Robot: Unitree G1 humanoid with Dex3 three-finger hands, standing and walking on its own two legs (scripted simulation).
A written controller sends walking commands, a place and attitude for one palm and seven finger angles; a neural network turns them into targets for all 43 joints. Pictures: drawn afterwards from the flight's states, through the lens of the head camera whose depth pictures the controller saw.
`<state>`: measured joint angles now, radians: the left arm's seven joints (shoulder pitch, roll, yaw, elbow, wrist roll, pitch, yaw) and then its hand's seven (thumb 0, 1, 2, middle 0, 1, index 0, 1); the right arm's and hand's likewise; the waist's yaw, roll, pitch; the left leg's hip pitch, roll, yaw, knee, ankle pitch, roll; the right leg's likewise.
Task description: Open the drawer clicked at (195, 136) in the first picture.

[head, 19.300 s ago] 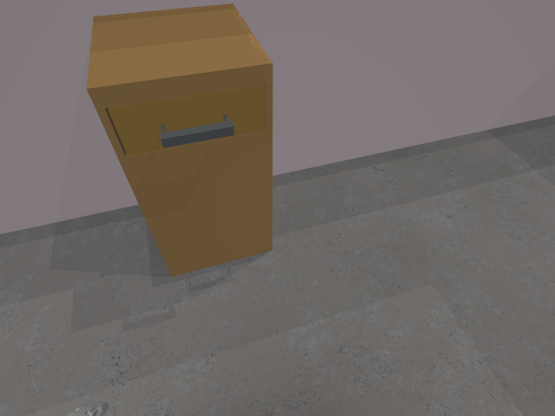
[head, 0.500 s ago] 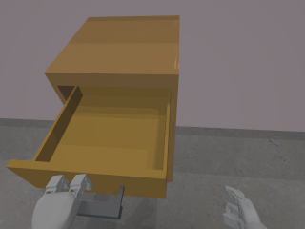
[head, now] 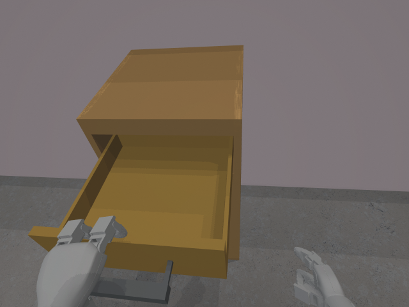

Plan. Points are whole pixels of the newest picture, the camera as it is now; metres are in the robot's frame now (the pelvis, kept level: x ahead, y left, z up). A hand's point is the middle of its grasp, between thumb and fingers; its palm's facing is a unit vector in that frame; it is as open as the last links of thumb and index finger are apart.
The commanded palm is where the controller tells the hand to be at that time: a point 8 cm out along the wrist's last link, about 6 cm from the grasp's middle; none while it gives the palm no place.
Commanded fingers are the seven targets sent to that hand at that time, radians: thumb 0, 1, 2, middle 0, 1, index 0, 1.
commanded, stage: lift the hand off the handle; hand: left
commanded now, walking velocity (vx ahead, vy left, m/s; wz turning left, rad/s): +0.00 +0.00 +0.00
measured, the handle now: (125, 275) +0.18 +0.20 -0.02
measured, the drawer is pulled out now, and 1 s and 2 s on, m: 0.30 0.30 0.30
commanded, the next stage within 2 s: draw the hand back to the body in 0.44 s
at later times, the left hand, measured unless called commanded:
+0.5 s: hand (76, 265) +0.15 +0.21 +0.12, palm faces +0.09 -0.17 -0.98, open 13.8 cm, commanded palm +0.11 +0.21 +0.18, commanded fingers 0.00 -0.50 0.30 -0.30 -1.20 -0.30 -1.20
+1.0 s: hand (53, 253) +0.16 +0.25 +0.13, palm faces +0.08 -0.15 -0.99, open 13.8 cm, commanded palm +0.12 +0.24 +0.19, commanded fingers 0.00 -0.50 0.30 -0.30 -1.20 -0.30 -1.20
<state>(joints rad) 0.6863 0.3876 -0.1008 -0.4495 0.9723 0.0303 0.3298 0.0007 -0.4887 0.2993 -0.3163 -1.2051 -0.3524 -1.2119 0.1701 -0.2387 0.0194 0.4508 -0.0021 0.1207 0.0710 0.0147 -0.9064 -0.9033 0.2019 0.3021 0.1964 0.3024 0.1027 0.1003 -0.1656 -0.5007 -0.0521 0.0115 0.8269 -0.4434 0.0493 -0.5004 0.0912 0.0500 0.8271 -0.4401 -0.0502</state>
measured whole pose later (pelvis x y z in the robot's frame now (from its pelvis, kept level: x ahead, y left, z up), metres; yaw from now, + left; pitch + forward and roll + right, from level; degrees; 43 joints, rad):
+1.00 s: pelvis +0.00 +0.03 +0.02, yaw +0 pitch +2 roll -2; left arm 0.65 0.49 0.02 -0.59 0.86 0.08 0.12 0.00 -0.49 0.30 -0.32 -1.21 -0.32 -1.20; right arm 0.17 -0.26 0.05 0.45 0.03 0.14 0.04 0.02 -0.91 -0.90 0.20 0.30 0.20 0.30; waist 0.11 0.11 -0.10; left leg -0.31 -0.06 0.01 0.63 -0.35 0.08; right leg -0.29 0.07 0.07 0.58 -0.33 -0.01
